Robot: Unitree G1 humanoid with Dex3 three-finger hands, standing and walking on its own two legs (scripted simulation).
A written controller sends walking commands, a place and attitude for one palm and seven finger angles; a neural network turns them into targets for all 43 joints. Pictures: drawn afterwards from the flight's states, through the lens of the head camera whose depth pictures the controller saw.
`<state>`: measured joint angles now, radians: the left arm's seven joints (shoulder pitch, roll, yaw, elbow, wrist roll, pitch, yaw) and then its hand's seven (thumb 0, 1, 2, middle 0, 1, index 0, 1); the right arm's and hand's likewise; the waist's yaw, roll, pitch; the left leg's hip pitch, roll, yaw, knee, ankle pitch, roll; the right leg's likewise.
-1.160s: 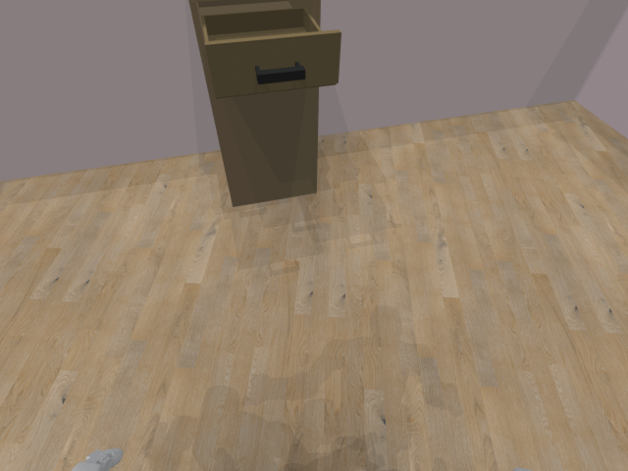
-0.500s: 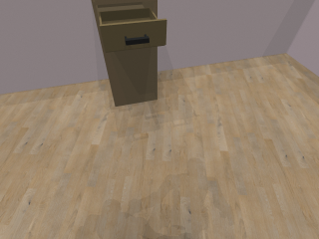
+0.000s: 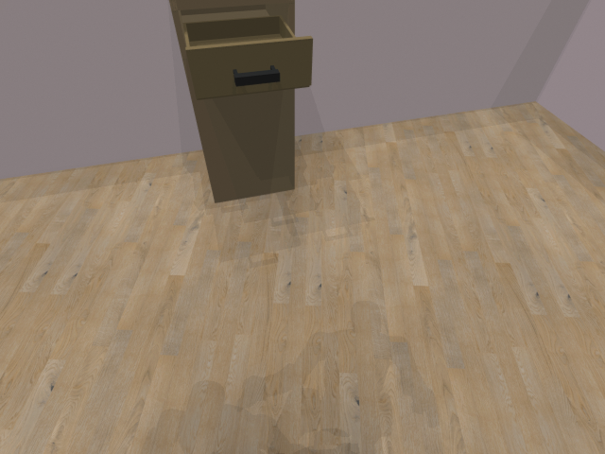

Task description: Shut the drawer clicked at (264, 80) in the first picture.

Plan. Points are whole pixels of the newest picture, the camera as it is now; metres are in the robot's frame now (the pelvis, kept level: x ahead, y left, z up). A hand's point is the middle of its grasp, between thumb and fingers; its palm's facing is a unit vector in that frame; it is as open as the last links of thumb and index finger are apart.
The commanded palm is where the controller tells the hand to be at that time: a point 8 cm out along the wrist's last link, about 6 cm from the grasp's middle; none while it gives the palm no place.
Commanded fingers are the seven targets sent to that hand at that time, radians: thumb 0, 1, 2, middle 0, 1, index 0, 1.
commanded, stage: look at it before walking up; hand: left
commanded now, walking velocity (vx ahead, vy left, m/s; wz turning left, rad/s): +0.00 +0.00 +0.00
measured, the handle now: (255, 74) +1.06 +0.19 +0.00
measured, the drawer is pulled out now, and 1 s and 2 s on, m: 0.30 0.30 0.30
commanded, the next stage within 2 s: walk to a spot facing it in 0.48 s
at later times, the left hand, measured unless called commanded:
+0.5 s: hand out of the picture +0.08 +0.25 -0.16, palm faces -0.02 -0.94 -0.33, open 7.4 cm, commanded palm none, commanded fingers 0.00 0.90 0.90 -0.20 -0.30 -0.20 -0.30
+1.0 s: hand out of the picture +0.07 +0.16 -0.19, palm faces -0.06 -0.97 -0.21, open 7.4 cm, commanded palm none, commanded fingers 0.00 0.90 0.90 -0.20 -0.30 -0.20 -0.30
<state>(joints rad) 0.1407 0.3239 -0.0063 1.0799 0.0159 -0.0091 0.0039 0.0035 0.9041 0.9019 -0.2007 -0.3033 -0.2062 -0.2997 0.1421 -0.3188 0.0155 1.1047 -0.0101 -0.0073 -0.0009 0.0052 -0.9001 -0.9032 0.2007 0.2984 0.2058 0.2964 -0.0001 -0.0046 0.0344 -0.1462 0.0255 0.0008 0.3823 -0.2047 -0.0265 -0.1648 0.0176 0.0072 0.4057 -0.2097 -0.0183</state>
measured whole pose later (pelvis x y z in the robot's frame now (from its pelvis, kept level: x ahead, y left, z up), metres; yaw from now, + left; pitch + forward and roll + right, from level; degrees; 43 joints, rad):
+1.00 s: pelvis +0.07 -0.03 -0.02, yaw -8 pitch -1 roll +0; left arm 0.38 0.18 0.04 1.04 0.03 -0.05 -0.01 0.00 0.91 0.90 -0.20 -0.30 -0.20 -0.30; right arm 0.33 -0.22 -0.03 1.10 -0.02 0.00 0.00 0.01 -0.90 -0.90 0.20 0.30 0.20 0.30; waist 0.03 0.02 0.04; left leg -0.32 0.10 0.07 1.02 -0.47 -0.02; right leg -0.23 0.05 -0.06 0.65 -0.39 -0.07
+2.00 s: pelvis +0.44 -0.13 -0.02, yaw -35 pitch -1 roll +0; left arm 0.13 0.19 0.05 0.94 0.02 -0.05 -0.01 0.00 0.91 0.90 -0.20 -0.30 -0.20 -0.30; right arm 0.36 -0.18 -0.04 1.07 -0.02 -0.01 0.00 0.01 -0.91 -0.90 0.20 0.30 0.20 0.30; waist -0.05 0.02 0.10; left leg -0.41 0.16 0.09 1.26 -0.37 -0.04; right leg -0.33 0.02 -0.13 0.59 -0.24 -0.09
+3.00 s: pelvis +0.58 -0.25 -0.01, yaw -9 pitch -1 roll +1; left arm 0.18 0.19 0.04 0.87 0.03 0.01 0.03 0.00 0.91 0.90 -0.20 -0.30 -0.20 -0.30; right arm 0.21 -0.27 -0.10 0.93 -0.02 0.08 0.02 0.01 -0.90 -0.90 0.20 0.30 0.20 0.30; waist -0.03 0.03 0.07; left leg -0.53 0.00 0.01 1.13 -0.39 -0.06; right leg -0.21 -0.08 -0.13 0.53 -0.30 0.00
